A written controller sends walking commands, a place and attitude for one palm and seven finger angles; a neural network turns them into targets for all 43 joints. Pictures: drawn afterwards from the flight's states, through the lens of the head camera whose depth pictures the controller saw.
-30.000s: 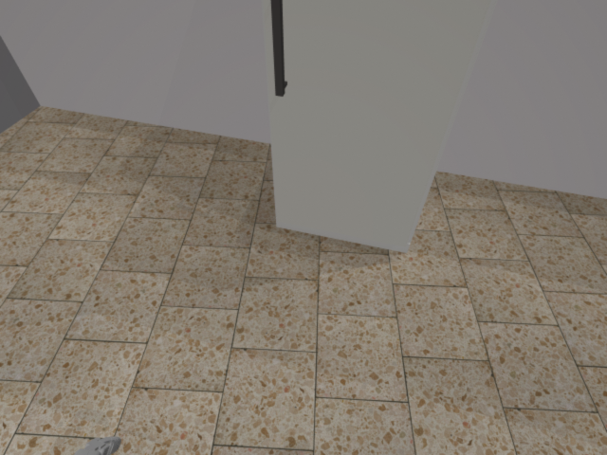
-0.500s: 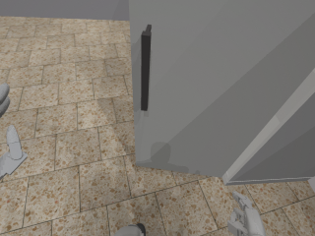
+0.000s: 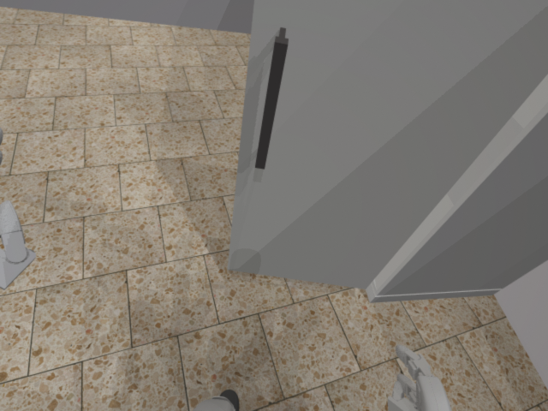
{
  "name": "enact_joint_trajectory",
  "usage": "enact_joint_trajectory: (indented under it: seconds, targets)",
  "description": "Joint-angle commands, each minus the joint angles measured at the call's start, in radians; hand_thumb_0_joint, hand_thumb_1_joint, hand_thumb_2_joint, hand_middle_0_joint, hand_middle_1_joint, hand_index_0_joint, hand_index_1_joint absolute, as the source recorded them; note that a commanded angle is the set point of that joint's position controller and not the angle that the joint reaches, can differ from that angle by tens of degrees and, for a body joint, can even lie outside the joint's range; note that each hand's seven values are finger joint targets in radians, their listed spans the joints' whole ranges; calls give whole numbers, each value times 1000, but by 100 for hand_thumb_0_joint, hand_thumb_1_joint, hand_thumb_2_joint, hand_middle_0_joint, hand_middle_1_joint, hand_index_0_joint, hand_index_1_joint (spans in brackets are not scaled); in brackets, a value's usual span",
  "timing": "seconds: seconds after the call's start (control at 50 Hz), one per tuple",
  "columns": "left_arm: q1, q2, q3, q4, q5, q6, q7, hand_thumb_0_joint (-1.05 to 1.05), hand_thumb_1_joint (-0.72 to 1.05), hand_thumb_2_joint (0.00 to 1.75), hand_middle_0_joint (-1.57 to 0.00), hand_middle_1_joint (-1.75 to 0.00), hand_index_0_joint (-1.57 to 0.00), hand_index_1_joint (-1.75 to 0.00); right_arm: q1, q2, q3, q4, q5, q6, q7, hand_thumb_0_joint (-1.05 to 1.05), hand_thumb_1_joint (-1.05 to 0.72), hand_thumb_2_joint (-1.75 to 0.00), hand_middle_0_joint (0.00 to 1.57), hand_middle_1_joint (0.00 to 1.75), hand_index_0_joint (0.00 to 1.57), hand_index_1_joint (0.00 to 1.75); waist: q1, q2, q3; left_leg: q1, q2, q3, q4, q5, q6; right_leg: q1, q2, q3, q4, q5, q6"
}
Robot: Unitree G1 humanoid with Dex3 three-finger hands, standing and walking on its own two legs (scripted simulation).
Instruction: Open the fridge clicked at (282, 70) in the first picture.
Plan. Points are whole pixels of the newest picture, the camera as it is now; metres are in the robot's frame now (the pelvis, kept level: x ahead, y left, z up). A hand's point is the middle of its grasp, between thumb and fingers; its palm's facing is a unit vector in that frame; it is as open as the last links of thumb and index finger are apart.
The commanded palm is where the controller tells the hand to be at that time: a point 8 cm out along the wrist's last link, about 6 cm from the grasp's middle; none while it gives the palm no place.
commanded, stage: stop stepping back and stand still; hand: left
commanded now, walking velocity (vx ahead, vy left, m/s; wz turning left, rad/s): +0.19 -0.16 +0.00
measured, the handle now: (270, 106) +0.64 +0.06 +0.09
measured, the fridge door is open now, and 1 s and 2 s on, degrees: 79 79 79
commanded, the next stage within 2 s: let the arm hang, fingers relaxed in 1.50 s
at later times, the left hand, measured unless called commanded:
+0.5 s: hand out of the picture +0.13 +0.27 +0.17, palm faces +0.29 -0.86 -0.41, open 7.4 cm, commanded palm +0.08 +0.33 +0.18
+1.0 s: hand out of the picture +0.14 +0.32 +0.18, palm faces +0.42 -0.78 -0.47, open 7.4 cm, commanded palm +0.08 +0.36 +0.18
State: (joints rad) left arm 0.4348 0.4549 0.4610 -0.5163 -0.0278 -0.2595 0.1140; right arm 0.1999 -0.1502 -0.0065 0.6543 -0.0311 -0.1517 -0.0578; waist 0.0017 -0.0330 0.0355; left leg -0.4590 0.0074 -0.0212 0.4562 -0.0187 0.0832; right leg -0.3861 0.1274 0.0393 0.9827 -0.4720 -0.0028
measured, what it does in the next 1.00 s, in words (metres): steps on the spot: right foot, then left foot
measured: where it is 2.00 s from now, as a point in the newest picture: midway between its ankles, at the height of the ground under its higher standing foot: outside the picture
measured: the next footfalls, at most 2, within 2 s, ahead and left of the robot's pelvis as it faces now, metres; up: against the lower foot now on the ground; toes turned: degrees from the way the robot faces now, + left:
right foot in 0.18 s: -0.11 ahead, -0.10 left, +0.00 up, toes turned -6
left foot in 0.30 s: +0.06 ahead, +0.11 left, +0.00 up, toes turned -3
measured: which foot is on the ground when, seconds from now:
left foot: down 0.00-0.14, up 0.16-0.28, down 0.30-0.54, up 0.56-0.78, down 0.80-1.00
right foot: up 0.00-0.16, down 0.18-0.30, up 0.32-0.54, down 0.56-1.00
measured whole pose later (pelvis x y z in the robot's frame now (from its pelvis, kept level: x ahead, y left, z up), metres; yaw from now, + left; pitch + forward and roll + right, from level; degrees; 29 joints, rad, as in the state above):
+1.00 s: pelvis -0.07 +0.06 +0.00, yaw -2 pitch +0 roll -1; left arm 0.50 0.43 0.45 -0.49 -0.03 -0.22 0.15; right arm 0.22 -0.17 0.02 0.62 -0.01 -0.17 -0.07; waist 0.00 -0.02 0.01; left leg -0.30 0.08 0.07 0.59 -0.27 -0.02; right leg -0.23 0.00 -0.10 0.56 -0.33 -0.03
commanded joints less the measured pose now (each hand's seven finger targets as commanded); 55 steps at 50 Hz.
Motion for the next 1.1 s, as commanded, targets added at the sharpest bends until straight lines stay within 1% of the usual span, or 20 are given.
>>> enact_joint_trajectory:
  seconds: [0.0, 0.06, 0.12, 0.16, 0.2, 0.24, 0.26, 0.28, 0.32, 0.36, 0.4, 0.44, 0.48, 0.5, 0.52, 0.56, 0.74, 0.84, 0.96, 1.08]
  targets:
    - [121, 139, 72, -363, -32, -42, 28, 0, 90, 90, -20, -30, -20, -30, -48, -161, -52, -175, 10, -73, 10, 0, -90, -90, 20, 30, 20, 30, 32, 342, -279, 240, 160, -188, -429, -565, -147, 178, 30, -124, -204, -75, -31]
    - [147, 157, 77, -303, -39, 15, 37, 0, 90, 90, -20, -30, -20, -30, -29, -160, -47, -164, -4, -51, 2, 0, -90, -90, 20, 30, 20, 30, 24, 332, -239, 214, 74, -63, -376, -459, -241, 350, 42, -179, -607, -78, -66]
    - [80, 218, 126, -305, -58, 38, 37, 0, 90, 90, -20, -30, -20, -30, -25, -161, -43, -140, 1, -4, -8, 0, -90, -90, 20, 30, 20, 30, 1, -93, -157, 341, -10, 27, 392, -251, -134, -75, -359, 102, -832, 37, -200]
    - [-54, 247, 169, -181, -63, 40, 49, 0, 90, 90, -20, -30, -20, -30, -40, -147, -14, -130, -11, 1, -12, 0, -90, -90, 20, 30, 20, 30, -15, -127, -121, 138, 53, -15, 564, -283, -129, -20, -463, 107, -781, 34, -234]
    - [-141, 119, 31, -35, -46, 73, 32, 0, 90, 90, -20, -30, -20, -30, -77, -200, -53, -133, 41, -18, -27, 0, -90, -90, 20, 30, 20, 30, -24, -197, 57, 75, 63, -58, 427, -292, -89, -37, -394, 159, -733, -44, -190]
    - [-146, 121, 10, -42, -32, 82, 37, 0, 90, 90, -20, -30, -20, -30, -63, -189, -29, -116, 40, 0, -39, 0, -90, -90, 20, 30, 20, 30, -40, 76, 58, 227, 60, -6, 129, -321, -72, -72, -299, 0, -524, -47, -117]
    - [-170, 123, 5, -101, -34, 76, 36, 0, 90, 90, -20, -30, -20, -30, -66, -200, -20, -135, 37, -8, -47, 0, -90, -90, 20, 30, 20, 30, -39, 277, 43, 237, 111, -131, -55, -400, -43, -83, -174, -95, -344, -79, -61]
    - [-183, 142, 17, -165, -37, 60, 35, 0, 90, 90, -20, -30, -20, -30, -81, -210, -21, -164, 38, -29, -46, 0, -90, -90, 20, 30, 20, 30, -36, 446, 29, 279, 239, -459, -242, -493, 3, -143, -70, -122, -156, -107, -14]
    - [-124, 203, 66, -264, -39, 26, 30, 0, 90, 90, -20, -30, -20, -30, -76, -170, -7, -166, 5, -55, -27, 0, -90, -90, 20, 30, 20, 30, -13, 257, -33, 195, 298, -645, -416, -718, -73, -77, -63, -8, 17, -81, -35]
    - [20, 175, 69, -309, -33, 25, 29, 0, 90, 90, -20, -30, -20, -30, -79, -166, -13, -170, 3, -54, -9, 0, -90, -90, 20, 30, 20, 30, 12, 190, -75, 82, 258, -392, -413, -697, -80, 75, -74, -49, -49, 21, -38]
    - [115, 154, 77, -327, -19, 25, 35, 0, 90, 90, -20, -30, -20, -30, -81, -172, -17, -180, -1, -48, -1, 0, -90, -90, 20, 30, 20, 30, 25, 339, -113, -43, 183, -184, -405, -682, -79, 264, -47, -137, -168, 43, -38]
    - [146, 158, 91, -280, -11, 34, 47, 0, 90, 90, -20, -30, -20, -30, -65, -172, -22, -188, -4, -34, -3, 0, -90, -90, 20, 30, 20, 30, 19, 385, -117, -117, 155, -117, -355, -684, -71, 405, -35, -180, -333, -5, -49]
    - [176, 184, 118, -196, -10, 53, 52, 0, 90, 90, -20, -30, -20, -30, -55, -166, -28, -180, -4, -16, -16, 0, -90, -90, 20, 30, 20, 30, 26, 209, -130, -142, 97, -70, -163, -632, -93, 512, -56, -149, -554, -20, -70]
    - [149, 170, 109, -175, -11, 61, 50, 0, 90, 90, -20, -30, -20, -30, -40, -157, -35, -175, -4, -3, -20, 0, -90, -90, 20, 30, 20, 30, 16, 40, -126, -171, 49, -3, 79, -551, -90, 489, -166, -15, -645, -36, -120]
    - [95, 202, 136, -172, -9, 58, 50, 0, 90, 90, -20, -30, -20, -30, -30, -162, -44, -173, 4, 11, -20, 0, -90, -90, 20, 30, 20, 30, 10, -162, -98, -208, -15, 52, 450, -445, -93, 326, -414, 355, -806, -196, -220]
    - [-71, 211, 151, -151, -15, 17, 56, 0, 90, 90, -20, -30, -20, -30, -16, -170, -41, -133, -5, -6, -20, 0, -90, -90, 20, 30, 20, 30, -26, -105, -62, -182, 49, -7, 675, -388, -111, 117, -491, 380, -830, -237, -254]
    - [-101, 127, 16, -128, 7, 14, 68, 0, 90, 90, -20, -30, -20, -30, -50, -172, -27, -131, 8, -45, -49, 0, -90, -90, 20, 30, 20, 30, -2, -49, -11, 219, 30, 121, 77, -312, -61, 15, -315, 80, -655, -81, -114]
    - [-39, 159, 90, -221, 3, -18, 61, 0, 90, 90, -20, -30, -20, -30, -62, -181, -27, -154, 13, -53, -34, 0, -90, -90, 20, 30, 20, 30, 2, 323, -37, 134, 228, -175, -155, -247, 14, 115, -134, -90, -359, 126, 5]
    - [75, 120, 91, -128, -16, -16, 54, 0, 90, 90, -20, -30, -20, -30, -16, -175, -39, -164, 27, -60, -10, 0, -90, -90, 20, 30, 20, 30, -4, 48, -191, 187, 93, 43, 79, 18, -66, 279, -213, 16, -504, 546, -30]
    - [79, 142, 90, -107, -24, 3, 50, 0, 90, 90, -20, -30, -20, -30, -49, -170, -28, -174, 28, -33, -16, 0, -90, -90, 20, 30, 20, 30, -5, 32, -195, 242, 83, 53, 55, 110, -75, 250, -230, -11, -503, 670, -13]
